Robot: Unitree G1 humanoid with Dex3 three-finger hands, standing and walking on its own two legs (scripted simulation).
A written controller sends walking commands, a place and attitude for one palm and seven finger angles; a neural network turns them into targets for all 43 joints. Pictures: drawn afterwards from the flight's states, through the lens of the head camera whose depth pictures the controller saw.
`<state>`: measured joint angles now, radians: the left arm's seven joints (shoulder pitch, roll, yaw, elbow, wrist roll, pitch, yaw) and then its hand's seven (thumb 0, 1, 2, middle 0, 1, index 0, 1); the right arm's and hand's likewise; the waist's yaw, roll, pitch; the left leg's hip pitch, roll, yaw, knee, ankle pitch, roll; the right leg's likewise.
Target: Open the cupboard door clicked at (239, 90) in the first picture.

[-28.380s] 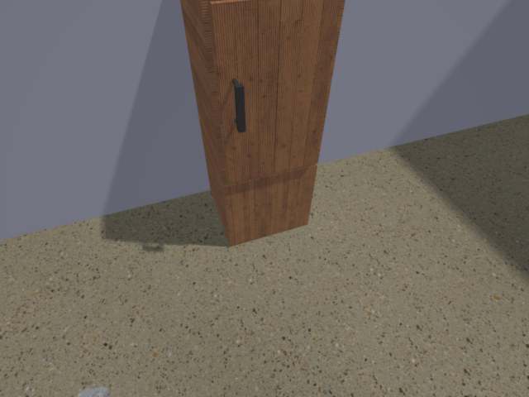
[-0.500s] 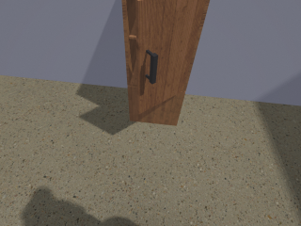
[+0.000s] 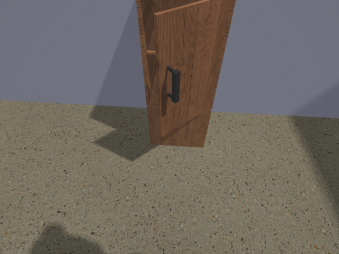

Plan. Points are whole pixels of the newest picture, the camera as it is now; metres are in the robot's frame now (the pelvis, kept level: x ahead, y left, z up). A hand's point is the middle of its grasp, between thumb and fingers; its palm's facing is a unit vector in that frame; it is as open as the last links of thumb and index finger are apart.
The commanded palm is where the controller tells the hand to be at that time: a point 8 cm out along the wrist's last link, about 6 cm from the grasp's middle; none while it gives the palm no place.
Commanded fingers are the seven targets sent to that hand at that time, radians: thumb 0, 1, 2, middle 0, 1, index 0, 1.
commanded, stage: let the arm hang, fingers relaxed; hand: left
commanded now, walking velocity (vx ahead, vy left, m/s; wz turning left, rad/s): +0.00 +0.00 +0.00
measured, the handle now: (172, 84) +0.73 +0.03 -0.02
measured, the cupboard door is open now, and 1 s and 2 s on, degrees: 43 43 43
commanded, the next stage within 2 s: look to check the result in 0.18 s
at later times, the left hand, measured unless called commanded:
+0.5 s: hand out of the picture +0.01 +0.16 -0.18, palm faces +0.02 -0.98 -0.19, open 7.4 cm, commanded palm none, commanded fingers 0.00 0.90 0.90 -0.20 -0.30 -0.20 -0.30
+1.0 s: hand out of the picture +0.04 +0.16 -0.18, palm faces +0.01 -0.98 -0.20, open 7.4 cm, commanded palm none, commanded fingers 0.00 0.90 0.90 -0.20 -0.30 -0.20 -0.30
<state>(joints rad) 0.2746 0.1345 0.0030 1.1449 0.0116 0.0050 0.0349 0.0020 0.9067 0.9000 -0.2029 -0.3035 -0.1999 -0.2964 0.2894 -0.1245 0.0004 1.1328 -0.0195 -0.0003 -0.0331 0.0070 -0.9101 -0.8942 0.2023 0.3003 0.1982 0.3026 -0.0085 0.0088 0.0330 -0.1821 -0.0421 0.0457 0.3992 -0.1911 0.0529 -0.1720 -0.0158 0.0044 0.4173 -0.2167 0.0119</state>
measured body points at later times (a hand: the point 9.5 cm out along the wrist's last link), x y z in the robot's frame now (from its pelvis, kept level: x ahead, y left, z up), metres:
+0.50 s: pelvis +0.02 -0.01 +0.00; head +0.03 -0.01 +0.45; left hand +0.01 +0.21 -0.16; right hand +0.00 -0.22 -0.16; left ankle +0.02 +0.08 -0.74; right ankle +0.01 -0.13 -0.74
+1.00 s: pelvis +0.03 -0.02 +0.00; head +0.05 -0.02 +0.45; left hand +0.04 +0.21 -0.16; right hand +0.03 -0.25 -0.16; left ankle +0.02 +0.08 -0.74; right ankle +0.01 -0.13 -0.74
